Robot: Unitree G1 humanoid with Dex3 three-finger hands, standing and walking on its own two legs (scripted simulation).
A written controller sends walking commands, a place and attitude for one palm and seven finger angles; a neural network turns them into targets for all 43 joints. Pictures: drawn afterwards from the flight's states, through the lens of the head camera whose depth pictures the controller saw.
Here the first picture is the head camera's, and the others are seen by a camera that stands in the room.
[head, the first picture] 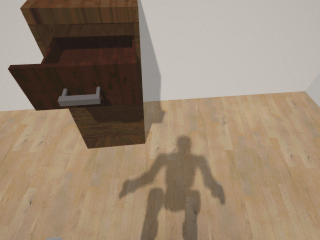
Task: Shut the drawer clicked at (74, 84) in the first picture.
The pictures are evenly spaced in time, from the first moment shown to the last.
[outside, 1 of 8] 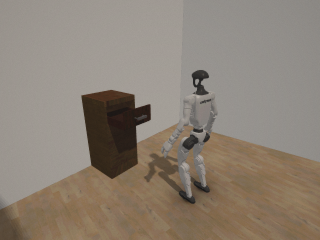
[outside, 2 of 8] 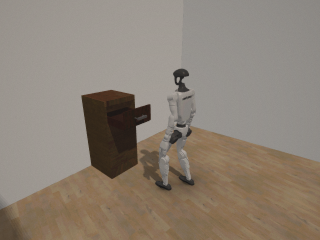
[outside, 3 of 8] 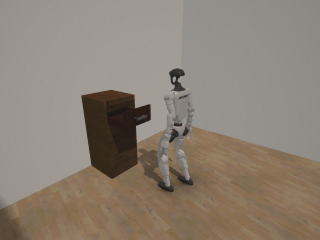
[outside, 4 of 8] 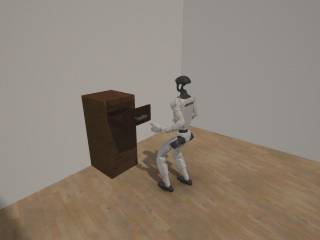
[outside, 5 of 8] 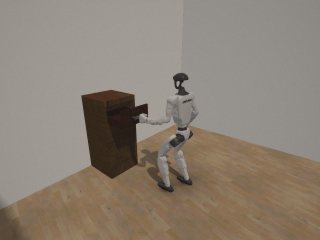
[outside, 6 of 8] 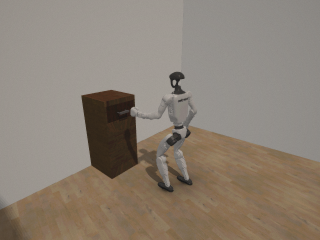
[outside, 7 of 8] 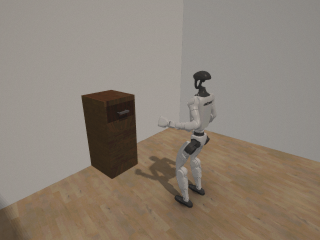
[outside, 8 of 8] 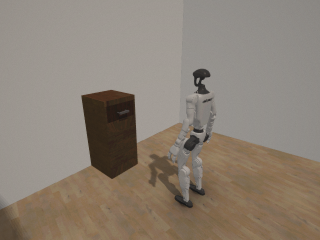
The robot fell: no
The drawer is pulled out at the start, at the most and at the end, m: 0.28 0.28 0.00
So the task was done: yes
